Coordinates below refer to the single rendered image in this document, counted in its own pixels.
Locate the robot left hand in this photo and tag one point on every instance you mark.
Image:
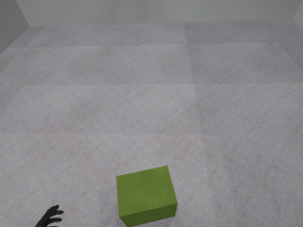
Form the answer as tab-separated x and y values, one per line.
46	219

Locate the carton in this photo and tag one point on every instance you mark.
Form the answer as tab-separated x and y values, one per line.
145	196

